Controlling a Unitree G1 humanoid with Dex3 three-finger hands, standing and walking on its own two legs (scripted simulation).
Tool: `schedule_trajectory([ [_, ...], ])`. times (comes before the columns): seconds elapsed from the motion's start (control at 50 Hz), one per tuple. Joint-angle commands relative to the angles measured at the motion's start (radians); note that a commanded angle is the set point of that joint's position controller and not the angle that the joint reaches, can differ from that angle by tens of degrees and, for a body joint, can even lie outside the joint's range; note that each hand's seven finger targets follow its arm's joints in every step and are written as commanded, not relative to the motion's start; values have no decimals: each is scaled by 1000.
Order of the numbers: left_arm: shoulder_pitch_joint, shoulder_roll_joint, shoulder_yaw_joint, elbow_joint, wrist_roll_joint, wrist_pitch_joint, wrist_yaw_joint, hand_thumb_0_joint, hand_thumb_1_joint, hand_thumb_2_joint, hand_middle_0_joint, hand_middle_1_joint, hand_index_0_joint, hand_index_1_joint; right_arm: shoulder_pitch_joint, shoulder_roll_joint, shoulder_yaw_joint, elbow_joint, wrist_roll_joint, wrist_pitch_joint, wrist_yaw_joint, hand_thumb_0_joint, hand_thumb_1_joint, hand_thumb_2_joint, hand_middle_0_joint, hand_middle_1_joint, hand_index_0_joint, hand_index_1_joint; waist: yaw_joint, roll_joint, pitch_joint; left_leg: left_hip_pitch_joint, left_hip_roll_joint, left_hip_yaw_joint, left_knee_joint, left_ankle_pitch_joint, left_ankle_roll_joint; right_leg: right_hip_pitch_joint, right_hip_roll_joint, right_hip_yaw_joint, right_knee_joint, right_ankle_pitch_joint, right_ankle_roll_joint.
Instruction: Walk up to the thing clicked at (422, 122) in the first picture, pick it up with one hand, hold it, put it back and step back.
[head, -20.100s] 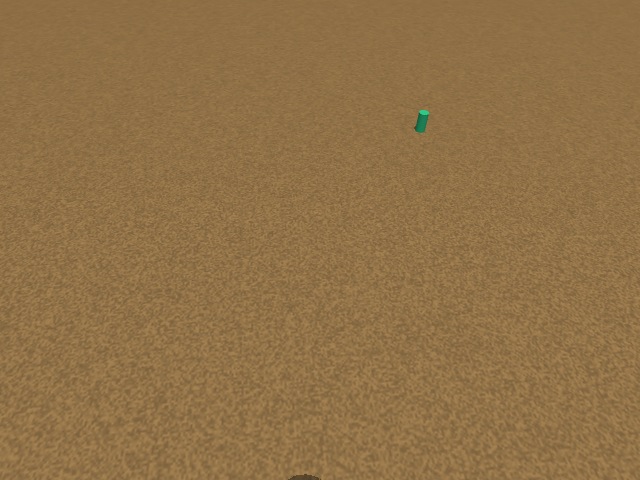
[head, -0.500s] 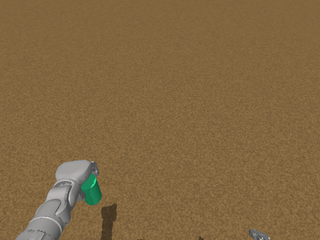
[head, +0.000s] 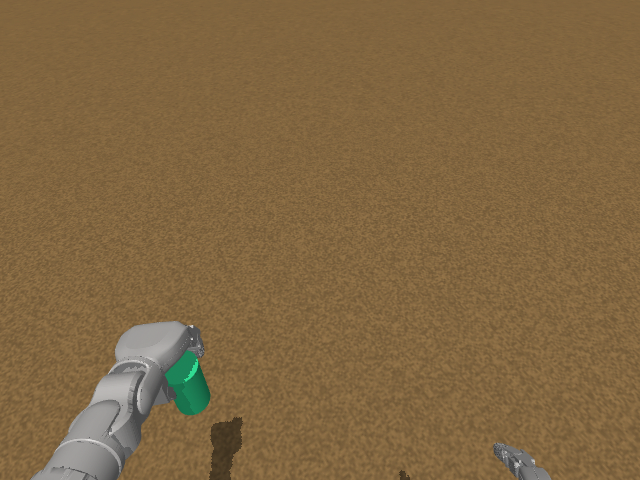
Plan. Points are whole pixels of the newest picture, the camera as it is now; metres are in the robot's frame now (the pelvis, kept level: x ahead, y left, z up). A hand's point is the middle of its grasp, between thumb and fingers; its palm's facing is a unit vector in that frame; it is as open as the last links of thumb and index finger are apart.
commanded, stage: hold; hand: left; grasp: from above
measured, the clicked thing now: (186, 383) +0.31 +0.21 -0.12
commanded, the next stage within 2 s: crouch in 0.94 s
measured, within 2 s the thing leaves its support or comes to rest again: neither
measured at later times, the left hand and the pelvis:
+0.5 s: hand (160, 375) +0.28 +0.22 -0.03, palm faces -0.45 -0.06 -0.89, open 8.1 cm; pelvis +0.00 +0.00 +0.00, yaw +0 degrees
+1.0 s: hand (161, 364) +0.30 +0.22 -0.03, palm faces -0.46 -0.05 -0.89, open 8.1 cm; pelvis +0.01 +0.00 +0.01, yaw +0 degrees
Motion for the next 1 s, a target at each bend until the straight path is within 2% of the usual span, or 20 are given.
schedule_trajectory([
  [0.0, -367, 218, 110, -221, 0, -2, 49, 0, 536, 632, -1036, -489, -1010, -518, -88, -130, -35, -132, 2, -44, -18, 0, -919, -910, 200, 300, 199, 300, -1, -21, -238, 119, -43, -1, -90, 131, 14, 58, 48, -30, -97, 83, -35],
  [0.22, -390, 228, 108, -294, -16, -7, 17, 0, 549, 585, -1018, -484, -1008, -497, -126, -127, -26, -151, 9, -51, -24, 0, -915, -909, 200, 300, 200, 300, 10, -9, -236, 145, -35, -12, -125, 93, 9, 62, 52, -32, -116, 38, -40],
  [0.26, -353, 222, 111, -278, -15, -6, 12, 0, 545, 586, -1033, -467, -1014, -488, -128, -124, -24, -149, 8, -52, -24, 0, -917, -910, 200, 300, 199, 300, 14, -3, -216, 140, -33, -16, -133, 78, 8, 62, 51, -32, -119, 26, -41],
  [0.32, -389, 226, 105, -308, -18, -9, 6, 0, 560, 606, -1052, -462, -1028, -490, -134, -121, -21, -147, 8, -55, -27, 0, -916, -910, 200, 300, 199, 300, 10, -1, -240, 159, -32, -18, -130, 103, 8, 69, 51, -30, -117, 52, -39],
  [0.4, -320, 227, 120, -302, -19, -1, 1, 0, 554, 592, -1046, -450, -1023, -476, -133, -117, -21, -147, 11, -52, -28, 0, -915, -909, 200, 300, 199, 300, 20, -24, -242, 159, -42, 0, -120, 170, 14, 99, 48, -30, -120, 109, -37],
  [0.42, -337, 209, 96, -302, -19, 1, -2, 0, 564, 604, -1058, -447, -1033, -476, -137, -115, -18, -147, 10, -51, -28, 0, -914, -909, 200, 300, 200, 300, 11, -38, -235, 159, -41, -4, -120, 172, 15, 96, 49, -32, -120, 110, -36],
  [0.44, -374, 219, 100, -316, -15, 1, -2, 0, 578, 594, -1057, -461, -1037, -484, -136, -115, -19, -142, 10, -51, -28, 0, -915, -909, 200, 300, 200, 300, 10, -34, -245, 164, -42, -2, -121, 176, 17, 98, 48, -30, -121, 118, -35],
  [0.48, -343, 241, 126, -298, -18, 3, -1, 0, 598, 595, -1071, -456, -1052, -478, -139, -115, -19, -142, 12, -48, -30, 0, -915, -909, 200, 300, 200, 300, 22, -26, -242, 158, -46, 1, -120, 180, 17, 105, 46, -28, -124, 120, -34],
  [0.52, -366, 211, 92, -300, -14, 1, -8, 0, 586, 598, -1058, -463, -1041, -484, -136, -114, -18, -139, 11, -47, -29, 0, -914, -908, 200, 300, 200, 300, 6, -30, -235, 168, -41, -3, -125, 182, 16, 98, 49, -32, -122, 123, -36],
  [0.56, -341, 240, 126, -294, -16, -1, -5, 0, 586, 603, -1068, -457, -1046, -482, -140, -115, -19, -139, 12, -45, -30, 0, -915, -909, 200, 300, 200, 300, 23, -21, -235, 163, -43, -2, -129, 168, 16, 106, 48, -31, -128, 104, -37],
  [0.6, -346, 212, 97, -313, -15, -5, -10, 0, 589, 601, -1073, -443, -1048, -471, -148, -108, -16, -150, 12, -44, -29, 0, -914, -909, 200, 300, 200, 300, 17, -18, -234, 163, -45, -2, -130, 175, 15, 105, 47, -31, -125, 112, -38],
  [0.64, -347, 242, 126, -297, -4, -5, -7, 0, 565, 595, -1066, -431, -1035, -465, -142, -111, -18, -143, 12, -42, -31, 0, -916, -910, 200, 300, 199, 300, 20, -14, -239, 167, -44, -2, -129, 187, 14, 106, 49, -32, -123, 119, -40],
  [0.68, -391, 245, 122, -314, -3, -7, -2, 0, 576, 593, -1059, -439, -1036, -466, -140, -112, -19, -142, 12, -40, -31, 0, -913, -909, 200, 300, 199, 300, 18, -18, -254, 178, -47, 0, -127, 194, 16, 111, 47, -30, -126, 130, -38],
  [0.7, -379, 219, 103, -301, -6, -4, -1, 0, 594, 602, -1083, -437, -1056, -467, -135, -112, -19, -139, 11, -40, -31, 0, -915, -909, 200, 300, 199, 300, 8, -31, -241, 182, -44, -1, -127, 191, 16, 102, 48, -29, -129, 128, -37],
  [0.74, -400, 238, 120, -319, -15, -5, 5, 0, 609, 601, -1080, -450, -1060, -473, -137, -116, -22, -140, 12, -41, -31, 0, -913, -909, 200, 300, 200, 300, 19, 14, -265, 194, -41, -4, -133, 194, 9, 108, 49, -34, -125, 128, -42],
  [0.78, -348, 208, 100, -294, -13, -1, 5, 0, 605, 599, -1080, -436, -1057, -462, -139, -113, -23, -144, 12, -39, -30, 0, -912, -908, 200, 300, 200, 300, 20, -7, -245, 189, -40, -6, -135, 203, 8, 105, 52, -38, -126, 132, -42],
  [0.84, -337, 241, 129, -281, -7, 2, 5, 0, 585, 596, -1074, -426, -1046, -457, -139, -113, -23, -138, 12, -39, -30, 0, -913, -909, 200, 300, 199, 300, 30, -13, -237, 170, -44, -4, -133, 210, 11, 124, 48, -37, -131, 139, -41],
  [0.88, -364, 210, 95, -317, -8, 2, -2, 0, 591, 614, -1078, -430, -1049, -462, -131, -113, -26, -139, 11, -38, -28, 0, -912, -908, 200, 300, 200, 300, 16, -13, -269, 194, -39, -7, -126, 247, 10, 126, 51, -37, -118, 179, -40],
  [0.94, -378, 230, 111, -301, -12, 2, -6, 0, 599, 594, -1078, -426, -1053, -454, -124, -118, -28, -135, 12, -34, -29, 0, -912, -908, 200, 300, 200, 300, 17, -20, -259, 193, -40, -5, -126, 254, 13, 132, 49, -37, -125, 188, -38],
  [0.98, -354, 214, 99, -305, -18, 0, -9, 0, 618, 585, -1086, -431, -1066, -454, -132, -112, -27, -142, 13, -34, -29, 0, -912, -908, 200, 300, 199, 300, 20, -15, -256, 194, -43, -2, -126, 248, 12, 128, 48, -36, -129, 181, -39],
])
